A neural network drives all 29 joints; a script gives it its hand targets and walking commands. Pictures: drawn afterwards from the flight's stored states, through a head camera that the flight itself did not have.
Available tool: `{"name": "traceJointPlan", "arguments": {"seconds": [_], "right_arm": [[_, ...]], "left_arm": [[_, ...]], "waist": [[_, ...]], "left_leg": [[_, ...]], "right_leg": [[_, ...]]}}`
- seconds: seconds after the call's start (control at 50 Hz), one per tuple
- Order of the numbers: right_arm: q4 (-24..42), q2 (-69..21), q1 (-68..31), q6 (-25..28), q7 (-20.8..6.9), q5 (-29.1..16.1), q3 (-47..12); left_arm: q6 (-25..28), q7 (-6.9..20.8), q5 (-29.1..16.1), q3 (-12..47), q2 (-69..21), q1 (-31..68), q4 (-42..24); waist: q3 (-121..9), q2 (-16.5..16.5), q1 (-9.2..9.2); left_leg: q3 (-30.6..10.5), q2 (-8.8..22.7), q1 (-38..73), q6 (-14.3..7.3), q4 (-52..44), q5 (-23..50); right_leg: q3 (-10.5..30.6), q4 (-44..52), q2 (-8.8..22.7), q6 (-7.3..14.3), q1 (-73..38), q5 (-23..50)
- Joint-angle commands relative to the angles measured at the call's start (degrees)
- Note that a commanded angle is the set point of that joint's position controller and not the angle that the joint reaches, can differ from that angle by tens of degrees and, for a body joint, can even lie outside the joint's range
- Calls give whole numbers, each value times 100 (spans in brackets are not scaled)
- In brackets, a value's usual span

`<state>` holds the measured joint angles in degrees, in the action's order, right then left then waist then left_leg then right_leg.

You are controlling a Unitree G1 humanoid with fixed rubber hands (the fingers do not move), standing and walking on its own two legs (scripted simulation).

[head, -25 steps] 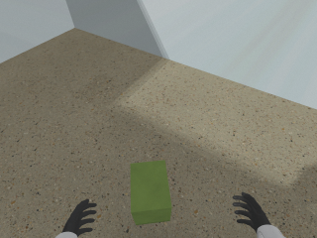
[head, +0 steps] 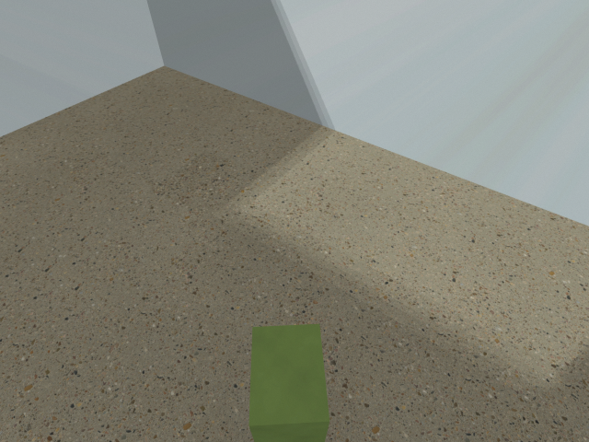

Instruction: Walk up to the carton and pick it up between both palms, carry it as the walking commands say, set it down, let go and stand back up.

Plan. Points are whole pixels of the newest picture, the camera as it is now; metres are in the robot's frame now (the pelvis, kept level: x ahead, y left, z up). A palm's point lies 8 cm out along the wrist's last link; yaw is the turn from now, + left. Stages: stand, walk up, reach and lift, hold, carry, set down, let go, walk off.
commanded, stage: stand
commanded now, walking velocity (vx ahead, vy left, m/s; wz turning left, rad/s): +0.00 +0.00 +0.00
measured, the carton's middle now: (288, 386) +0.42 +0.04 -0.64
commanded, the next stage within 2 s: none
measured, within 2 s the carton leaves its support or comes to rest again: neither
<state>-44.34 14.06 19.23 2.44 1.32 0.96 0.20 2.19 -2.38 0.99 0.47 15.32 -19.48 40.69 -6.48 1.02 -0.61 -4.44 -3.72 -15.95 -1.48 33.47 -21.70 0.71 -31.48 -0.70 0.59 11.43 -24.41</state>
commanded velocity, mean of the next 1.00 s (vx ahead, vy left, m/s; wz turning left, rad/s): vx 0.00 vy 0.00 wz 0.00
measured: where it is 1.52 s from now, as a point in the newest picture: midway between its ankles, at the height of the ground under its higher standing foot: outside the picture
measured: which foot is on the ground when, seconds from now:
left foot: down 0.00-1.00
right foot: down 0.00-1.00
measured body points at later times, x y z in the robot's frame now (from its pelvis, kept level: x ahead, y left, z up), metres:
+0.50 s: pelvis -0.01 +0.01 +0.00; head -0.01 +0.01 +0.45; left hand +0.00 +0.27 -0.14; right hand +0.02 -0.25 -0.14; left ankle -0.05 +0.11 -0.73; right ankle -0.09 -0.11 -0.73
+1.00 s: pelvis -0.03 +0.00 +0.01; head -0.03 +0.01 +0.46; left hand -0.08 +0.23 -0.15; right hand -0.05 -0.23 -0.15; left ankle -0.05 +0.11 -0.73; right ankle -0.09 -0.11 -0.73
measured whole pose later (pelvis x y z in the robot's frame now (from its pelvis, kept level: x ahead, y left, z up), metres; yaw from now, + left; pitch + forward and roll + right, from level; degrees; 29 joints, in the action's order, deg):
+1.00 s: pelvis -0.03 +0.00 +0.01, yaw +2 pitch -1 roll +0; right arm -63.4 9.1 21.1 -0.5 2.9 0.6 -2.0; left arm -0.5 -3.1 1.0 1.6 10.0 -22.6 62.7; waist -0.3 0.7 -0.3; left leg -6.8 -4.2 -10.8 -1.5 29.1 -17.1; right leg -1.6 -26.2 -0.2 0.6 5.2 -20.2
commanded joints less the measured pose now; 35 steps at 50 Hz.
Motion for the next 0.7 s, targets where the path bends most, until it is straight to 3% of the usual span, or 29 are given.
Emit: {"name": "traceJointPlan", "arguments": {"seconds": [0.0, 0.68], "right_arm": [[198, 674, 276, 11, 49, -20, 160], [-1407, 282, 574, -259, 148, -23, -89]], "left_arm": [[16, -43, -17, -160, 652, -233, -214], [-248, -75, -4, -16, 222, -741, 1713]], "waist": [[160, -38, 7], [1052, -137, 26]], "left_leg": [[-473, 632, 64, -65, -155, 3061], [-731, 605, 228, -156, -763, 2430]], "right_leg": [[357, 101, 575, 15, -182, 3261], [198, 807, 552, 111, -499, 1817]]}}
